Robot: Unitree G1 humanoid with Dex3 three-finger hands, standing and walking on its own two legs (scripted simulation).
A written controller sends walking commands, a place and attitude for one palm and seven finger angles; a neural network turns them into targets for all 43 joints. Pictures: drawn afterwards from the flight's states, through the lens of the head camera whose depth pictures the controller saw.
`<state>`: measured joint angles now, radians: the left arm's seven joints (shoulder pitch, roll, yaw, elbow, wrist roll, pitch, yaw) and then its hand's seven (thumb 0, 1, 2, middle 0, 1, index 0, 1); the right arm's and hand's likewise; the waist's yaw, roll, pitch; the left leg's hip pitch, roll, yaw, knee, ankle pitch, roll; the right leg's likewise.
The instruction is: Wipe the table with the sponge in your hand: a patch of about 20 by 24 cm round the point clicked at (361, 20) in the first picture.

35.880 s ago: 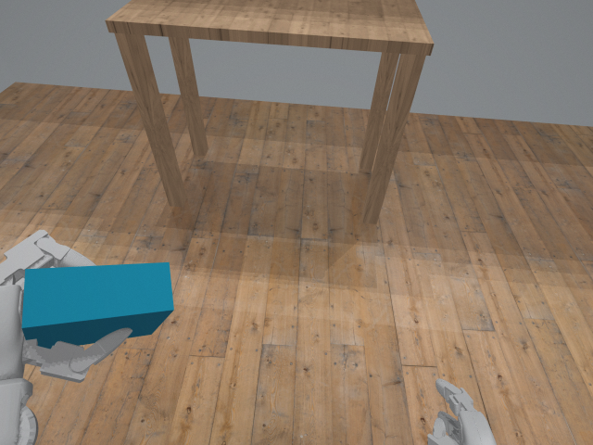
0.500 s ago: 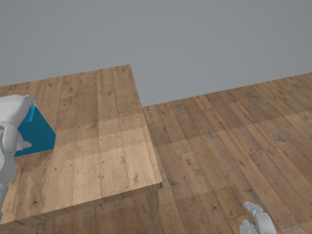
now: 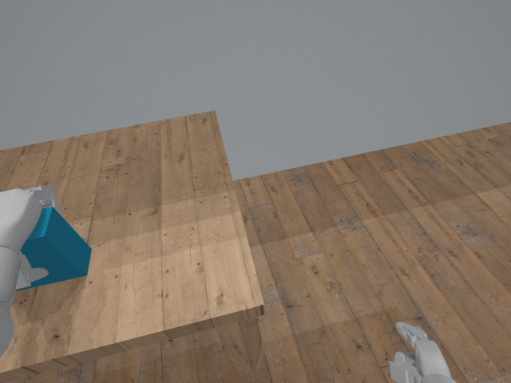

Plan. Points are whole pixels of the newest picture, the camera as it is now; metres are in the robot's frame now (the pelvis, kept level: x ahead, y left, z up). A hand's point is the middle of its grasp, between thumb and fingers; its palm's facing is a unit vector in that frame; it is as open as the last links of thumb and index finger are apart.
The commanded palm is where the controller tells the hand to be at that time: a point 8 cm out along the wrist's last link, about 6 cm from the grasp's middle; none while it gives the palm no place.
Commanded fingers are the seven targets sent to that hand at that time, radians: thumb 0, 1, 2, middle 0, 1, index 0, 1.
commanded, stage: wipe back along the first lane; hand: left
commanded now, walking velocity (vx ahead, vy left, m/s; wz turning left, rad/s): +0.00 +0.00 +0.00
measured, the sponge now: (38, 258) +0.24 +0.36 +0.10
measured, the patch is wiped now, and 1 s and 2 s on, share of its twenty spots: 0.90 0.95 0.95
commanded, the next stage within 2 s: lift the sponge slowly off the table in 0.40 s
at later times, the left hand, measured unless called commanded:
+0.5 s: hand (10, 280) +0.19 +0.33 +0.14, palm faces +0.06 +0.01 -1.00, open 9.4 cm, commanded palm +0.14 +0.32 +0.17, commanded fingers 0.00 0.10 1.30 -1.20 -1.60 -1.20 -1.60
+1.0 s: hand (13, 283) +0.18 +0.33 +0.14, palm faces +0.01 +0.00 -1.00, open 9.4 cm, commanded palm +0.15 +0.32 +0.20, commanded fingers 0.00 0.10 1.30 -1.20 -1.60 -1.20 -1.60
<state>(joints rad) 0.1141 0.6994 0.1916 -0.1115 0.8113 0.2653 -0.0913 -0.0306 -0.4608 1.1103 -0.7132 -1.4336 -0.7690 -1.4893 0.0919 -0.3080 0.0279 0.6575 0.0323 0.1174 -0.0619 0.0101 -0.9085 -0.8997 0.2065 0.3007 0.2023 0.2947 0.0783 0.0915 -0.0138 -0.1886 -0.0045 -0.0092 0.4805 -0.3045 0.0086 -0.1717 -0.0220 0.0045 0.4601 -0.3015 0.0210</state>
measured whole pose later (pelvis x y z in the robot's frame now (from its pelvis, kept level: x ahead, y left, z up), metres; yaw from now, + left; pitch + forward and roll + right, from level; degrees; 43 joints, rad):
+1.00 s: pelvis -0.02 -0.01 +0.00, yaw +0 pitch -3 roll +0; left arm 0.26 0.70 0.15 -0.31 0.79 0.33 -0.10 -0.02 -0.48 1.11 -0.75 -1.39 -0.81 -1.45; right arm 0.04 -0.29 0.05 0.66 0.02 0.09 -0.10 0.01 -0.91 -0.90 0.21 0.30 0.20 0.29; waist 0.12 0.09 0.02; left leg -0.14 0.00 -0.02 0.46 -0.27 0.00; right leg -0.13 -0.02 0.00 0.44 -0.27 0.01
